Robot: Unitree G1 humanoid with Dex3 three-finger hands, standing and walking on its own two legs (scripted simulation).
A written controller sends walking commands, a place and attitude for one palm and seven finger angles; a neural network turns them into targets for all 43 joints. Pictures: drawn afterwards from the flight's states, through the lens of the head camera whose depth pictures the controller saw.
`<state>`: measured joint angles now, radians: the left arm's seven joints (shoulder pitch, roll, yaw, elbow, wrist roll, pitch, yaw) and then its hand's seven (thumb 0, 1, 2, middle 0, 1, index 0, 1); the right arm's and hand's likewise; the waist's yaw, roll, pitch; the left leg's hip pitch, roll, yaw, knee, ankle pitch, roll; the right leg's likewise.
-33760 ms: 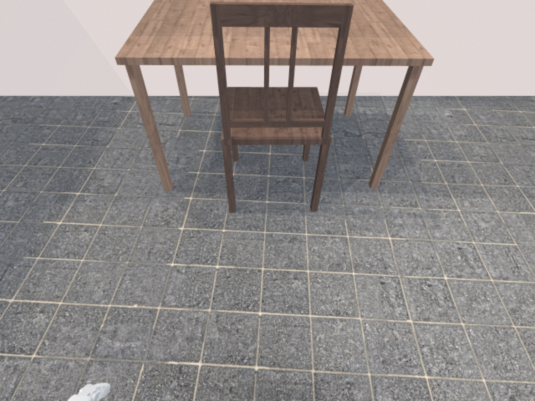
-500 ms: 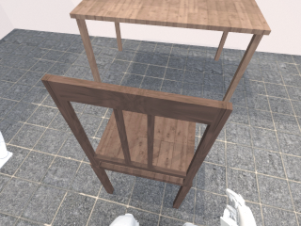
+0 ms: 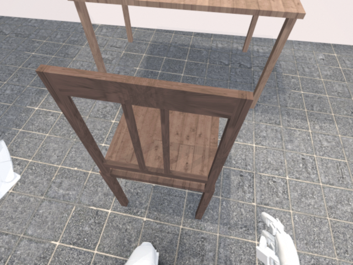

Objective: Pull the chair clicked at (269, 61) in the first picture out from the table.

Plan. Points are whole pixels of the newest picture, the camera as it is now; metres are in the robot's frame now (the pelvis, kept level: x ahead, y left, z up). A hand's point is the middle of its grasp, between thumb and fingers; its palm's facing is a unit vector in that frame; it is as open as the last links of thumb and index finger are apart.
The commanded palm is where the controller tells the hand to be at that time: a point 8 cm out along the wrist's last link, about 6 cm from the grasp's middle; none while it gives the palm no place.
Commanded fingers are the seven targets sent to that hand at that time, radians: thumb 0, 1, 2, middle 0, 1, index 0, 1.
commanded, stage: stop stepping back and stand still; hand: left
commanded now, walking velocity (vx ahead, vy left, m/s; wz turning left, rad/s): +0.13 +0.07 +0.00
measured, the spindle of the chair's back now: (136, 141) +0.42 +0.16 -0.05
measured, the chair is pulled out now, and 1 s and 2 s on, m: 0.68 0.68 0.68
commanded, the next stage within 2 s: let the arm hang, fingers relaxed in 0.70 s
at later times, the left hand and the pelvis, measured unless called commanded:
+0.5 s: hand out of the picture +0.14 +0.26 +0.18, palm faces +0.40 -0.79 -0.46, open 7.4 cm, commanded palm +0.09 +0.30 +0.19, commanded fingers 0.00 0.90 0.90 -0.20 -0.30 -0.20 -0.30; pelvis -0.05 +0.00 +0.02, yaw +0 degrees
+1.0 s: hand out of the picture +0.09 +0.21 -0.09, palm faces +0.04 -0.95 -0.30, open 7.4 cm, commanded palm none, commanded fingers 0.00 0.90 0.90 -0.20 -0.30 -0.20 -0.30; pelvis -0.06 +0.00 +0.00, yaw +1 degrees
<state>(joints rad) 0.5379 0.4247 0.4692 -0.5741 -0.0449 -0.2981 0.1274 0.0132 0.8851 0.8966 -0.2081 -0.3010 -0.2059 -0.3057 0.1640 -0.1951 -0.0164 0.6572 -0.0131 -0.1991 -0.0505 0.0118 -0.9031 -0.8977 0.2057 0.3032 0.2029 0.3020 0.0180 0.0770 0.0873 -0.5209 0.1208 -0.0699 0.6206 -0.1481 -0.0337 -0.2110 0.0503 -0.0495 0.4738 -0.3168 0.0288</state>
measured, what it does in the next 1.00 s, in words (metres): steps on the spot: left foot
